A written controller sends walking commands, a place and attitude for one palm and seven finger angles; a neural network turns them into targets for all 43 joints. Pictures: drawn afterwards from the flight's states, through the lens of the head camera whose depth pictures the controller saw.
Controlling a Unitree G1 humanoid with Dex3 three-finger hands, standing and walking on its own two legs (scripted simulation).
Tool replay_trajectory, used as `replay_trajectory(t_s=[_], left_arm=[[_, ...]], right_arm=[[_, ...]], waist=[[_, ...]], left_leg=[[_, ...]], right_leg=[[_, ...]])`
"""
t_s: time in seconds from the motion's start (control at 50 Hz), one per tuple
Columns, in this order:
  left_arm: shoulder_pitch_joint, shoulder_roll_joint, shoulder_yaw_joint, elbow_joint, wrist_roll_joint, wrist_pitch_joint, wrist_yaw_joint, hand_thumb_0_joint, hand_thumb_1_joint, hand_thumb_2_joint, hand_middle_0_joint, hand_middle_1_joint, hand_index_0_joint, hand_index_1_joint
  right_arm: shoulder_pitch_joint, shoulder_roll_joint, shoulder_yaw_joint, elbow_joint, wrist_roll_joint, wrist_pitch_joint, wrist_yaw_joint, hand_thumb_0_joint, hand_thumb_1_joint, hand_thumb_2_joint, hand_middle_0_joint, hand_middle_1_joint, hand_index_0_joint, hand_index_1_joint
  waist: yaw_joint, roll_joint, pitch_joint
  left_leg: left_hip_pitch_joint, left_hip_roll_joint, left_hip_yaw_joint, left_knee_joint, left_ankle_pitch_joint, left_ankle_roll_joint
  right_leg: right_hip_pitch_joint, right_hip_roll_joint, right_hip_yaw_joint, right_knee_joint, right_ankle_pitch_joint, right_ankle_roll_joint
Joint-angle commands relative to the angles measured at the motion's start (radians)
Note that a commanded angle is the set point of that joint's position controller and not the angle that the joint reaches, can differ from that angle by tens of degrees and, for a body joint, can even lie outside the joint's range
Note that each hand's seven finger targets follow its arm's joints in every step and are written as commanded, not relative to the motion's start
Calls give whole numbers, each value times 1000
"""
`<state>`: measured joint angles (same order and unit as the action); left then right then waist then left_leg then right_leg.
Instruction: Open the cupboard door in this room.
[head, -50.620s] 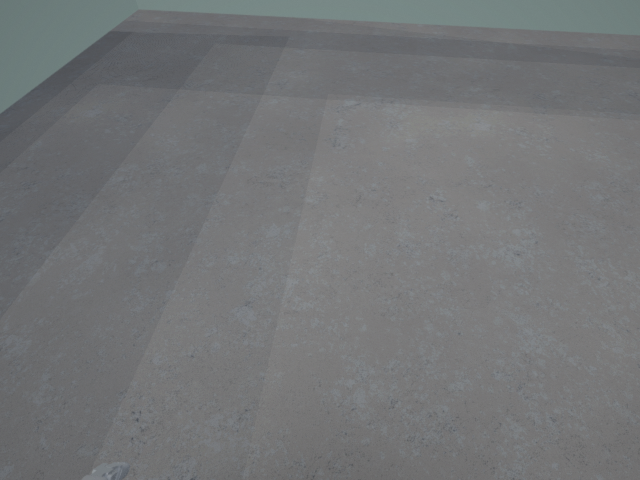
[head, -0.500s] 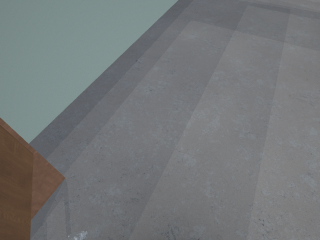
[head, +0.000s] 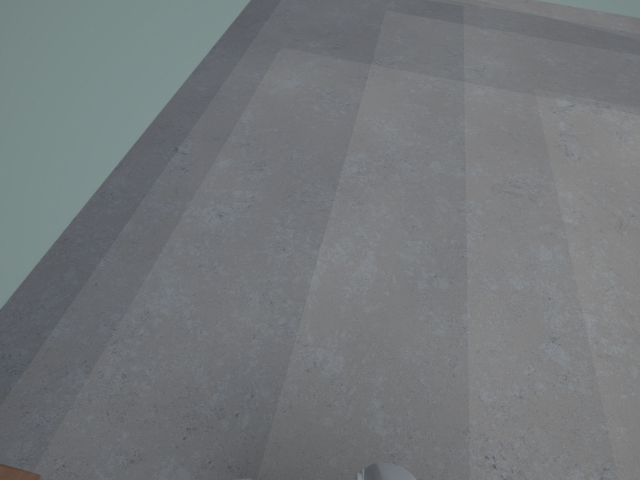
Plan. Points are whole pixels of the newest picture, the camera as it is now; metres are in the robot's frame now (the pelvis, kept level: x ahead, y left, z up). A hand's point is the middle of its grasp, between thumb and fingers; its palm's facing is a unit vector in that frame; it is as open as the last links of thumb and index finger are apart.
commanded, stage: walk to a spot facing it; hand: left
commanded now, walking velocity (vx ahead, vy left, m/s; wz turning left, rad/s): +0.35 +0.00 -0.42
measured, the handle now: out of the picture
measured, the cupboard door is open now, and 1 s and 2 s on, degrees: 46 46 46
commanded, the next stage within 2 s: turn to face it in 1.02 s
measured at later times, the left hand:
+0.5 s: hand (279, 327) +0.36 +0.09 -0.15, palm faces -0.14 -0.97 -0.21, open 7.1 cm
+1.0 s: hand (292, 245) +0.55 +0.08 -0.17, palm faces -0.18 -0.97 -0.15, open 7.3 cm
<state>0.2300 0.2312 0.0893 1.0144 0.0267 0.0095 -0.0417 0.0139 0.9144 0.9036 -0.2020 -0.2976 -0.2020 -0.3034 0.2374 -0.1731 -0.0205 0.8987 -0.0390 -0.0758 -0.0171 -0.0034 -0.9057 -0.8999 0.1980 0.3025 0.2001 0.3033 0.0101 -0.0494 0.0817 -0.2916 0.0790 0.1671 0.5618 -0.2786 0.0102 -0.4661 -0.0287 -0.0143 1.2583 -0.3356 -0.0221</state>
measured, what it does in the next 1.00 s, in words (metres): walks ahead, turning right: right foot, then left foot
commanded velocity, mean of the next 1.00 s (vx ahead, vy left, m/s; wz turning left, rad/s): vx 0.36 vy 0.00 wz -0.24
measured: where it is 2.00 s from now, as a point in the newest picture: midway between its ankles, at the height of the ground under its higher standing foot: (378, 313)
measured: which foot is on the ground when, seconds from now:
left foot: down 0.00-0.30, up 0.32-0.76, down 0.78-1.00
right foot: up 0.00-0.28, down 0.30-0.78, up 0.80-1.00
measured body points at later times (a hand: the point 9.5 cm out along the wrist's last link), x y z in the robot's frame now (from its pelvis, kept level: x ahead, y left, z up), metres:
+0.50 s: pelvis +0.23 -0.08 +0.01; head +0.27 -0.09 +0.45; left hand +0.37 +0.14 -0.14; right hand +0.17 -0.30 -0.15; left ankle +0.25 +0.08 -0.66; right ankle +0.21 -0.14 -0.73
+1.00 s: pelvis +0.49 -0.08 +0.01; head +0.51 -0.07 +0.46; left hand +0.56 +0.13 -0.15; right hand +0.46 -0.32 -0.14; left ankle +0.50 +0.00 -0.73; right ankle +0.47 -0.23 -0.65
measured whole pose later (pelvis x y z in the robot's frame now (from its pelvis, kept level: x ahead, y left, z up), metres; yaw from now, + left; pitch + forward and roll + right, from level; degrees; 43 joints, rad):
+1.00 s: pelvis +0.49 -0.08 +0.01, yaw -16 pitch +0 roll +0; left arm 0.26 0.16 0.07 1.06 0.03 -0.01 -0.01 0.02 0.93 0.90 -0.20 -0.30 -0.20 -0.30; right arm 0.26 -0.16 -0.04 1.03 -0.02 -0.08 -0.02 -0.01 -0.94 -0.90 0.20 0.30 0.20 0.30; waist 0.03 -0.03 0.05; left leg -0.16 0.02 0.20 0.41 -0.25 0.05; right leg -0.57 -0.09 -0.01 1.13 -0.22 -0.01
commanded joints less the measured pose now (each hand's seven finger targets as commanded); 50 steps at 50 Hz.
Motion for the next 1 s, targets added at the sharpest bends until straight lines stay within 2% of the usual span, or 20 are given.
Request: replay_trajectory(t_s=[0.0,0.18,0.22,0.24,0.26,0.28,0.3,0.34,0.4,0.46,0.64,0.66,0.7,0.72,0.74,0.76,0.78,0.82,0.86,0.98], left_arm=[[-65,-15,-15,-112,5,-22,-19,0,900,900,-200,-300,-200,-300],[-278,-19,-25,-173,5,-24,-15,0,900,900,-200,-300,-200,-300],[-206,5,-20,-155,3,-32,-9,0,900,900,-200,-300,-200,-300],[-68,28,-10,-113,4,-41,-4,0,900,900,-200,-300,-200,-300],[124,95,9,-50,8,-56,7,0,900,900,-200,-300,-200,-300],[293,223,49,-10,4,-61,28,0,900,900,-200,-300,-200,-300],[263,265,47,-7,-22,-56,38,0,900,900,-200,-300,-200,-300],[106,154,14,-44,-24,-57,47,0,900,900,-200,-300,-200,-300],[1,70,-12,-52,-14,-79,49,0,900,900,-200,-300,-200,-300],[33,55,-16,-17,-11,-95,42,0,900,900,-200,-300,-200,-300],[150,80,-25,45,-12,-104,47,0,900,900,-200,-300,-200,-300],[158,84,-25,54,-10,-103,50,0,900,900,-200,-300,-200,-300],[128,100,-22,48,-15,-103,51,0,900,900,-200,-300,-200,-300],[115,93,-22,39,-19,-101,50,0,900,900,-200,-300,-200,-300],[152,51,-25,16,-27,-100,43,0,900,900,-200,-300,-200,-300],[130,33,-36,-16,-29,-107,34,0,900,900,-200,-300,-200,-300],[65,45,-27,-20,-20,-102,41,0,900,900,-200,-300,-200,-300],[20,16,-21,-15,-7,-83,27,0,900,900,-200,-300,-200,-300],[86,-31,-26,11,4,-56,16,0,900,900,-200,-300,-200,-300],[14,-59,-24,-18,4,-26,9,0,900,900,-200,-300,-200,-300]], right_arm=[[183,-147,-36,33,10,-17,-11,0,-900,-900,200,300,200,300],[280,-135,-32,106,-3,7,1,0,-900,-900,200,300,200,300],[270,-157,-31,118,-1,12,0,0,-900,-900,200,300,200,300],[240,-168,-31,116,5,14,0,0,-900,-900,200,300,200,300],[205,-158,-29,106,20,12,11,0,-900,-900,200,300,200,300],[200,-89,-20,67,40,7,12,0,-900,-900,200,300,200,300],[135,-106,-30,46,41,11,12,0,-900,-900,200,300,200,300],[57,-96,-43,53,29,14,7,0,-900,-900,200,300,200,300],[147,-41,-33,115,15,45,11,0,-900,-900,200,300,200,300],[135,-22,-35,119,15,53,21,0,-900,-900,200,300,200,300],[-190,-57,-34,6,21,31,47,0,-900,-900,200,300,200,300],[-190,-62,-36,6,21,28,45,0,-900,-900,200,300,200,300],[-49,-87,-41,53,15,20,31,0,-900,-900,200,300,200,300],[100,-132,-52,98,8,14,20,0,-900,-900,200,300,200,300],[249,-246,-80,127,-12,7,8,0,-900,-900,200,300,200,300],[326,-303,-87,135,-3,20,4,0,-900,-900,200,300,200,300],[261,-268,-81,130,7,20,0,0,-900,-900,200,300,200,300],[111,-161,-53,85,7,5,-2,0,-900,-900,200,300,200,300],[75,-110,-41,91,12,-12,-5,0,-900,-900,200,300,200,300],[146,-102,-36,120,18,-9,1,0,-900,-900,200,300,200,300]], waist=[[-31,175,-80],[-71,161,20],[-23,142,-27],[46,114,-95],[134,32,-204],[188,-224,-336],[159,-207,-291],[76,-86,-119],[-34,-44,-68],[-47,-53,-65],[13,-63,12],[5,-44,3],[-78,-32,-48],[-142,-4,-128],[-182,206,-272],[-176,308,-311],[-155,202,-241],[-74,151,-34],[-15,143,-19],[-6,127,15]], left_leg=[[244,252,-141,-328,281,77],[212,268,0,-336,329,80],[226,267,27,-211,541,66],[192,235,58,-42,638,41],[13,177,99,202,580,4],[-305,11,114,573,-141,-52],[-426,-3,-42,778,-340,-45],[-436,79,-150,785,-128,-45],[-262,98,-124,568,-56,-65],[-247,69,-98,434,8,-73],[-284,10,-67,138,71,-31],[-232,-6,-55,95,49,-21],[1,-74,-4,0,83,5],[263,-39,-51,-48,148,36],[540,225,-397,-69,174,147],[585,417,-642,-192,242,254],[438,417,-622,-253,121,240],[160,340,-480,-346,-20,168],[102,262,-286,-368,75,109],[79,208,-55,-400,236,99]], right_leg=[[-215,-72,9,-90,89,23],[-53,-34,-103,-549,133,-12],[102,6,-134,-613,81,-40],[293,39,-150,-681,104,-59],[608,-17,-60,-718,107,-104],[879,-338,421,-825,114,-218],[801,-435,582,-958,125,-275],[543,-348,379,-969,242,-210],[319,-241,133,-1011,398,-165],[315,-194,100,-1038,386,-164],[482,-217,110,-1000,591,-147],[490,-219,109,-958,672,-142],[434,-177,45,-796,857,-110],[292,-146,28,-600,788,-75],[39,-24,-42,-296,423,-19],[-102,62,-27,21,-186,-17],[-163,17,43,136,-180,-26],[-195,-65,71,141,-13,-7],[-147,-81,56,42,70,9],[-107,-95,-17,-287,195,26]])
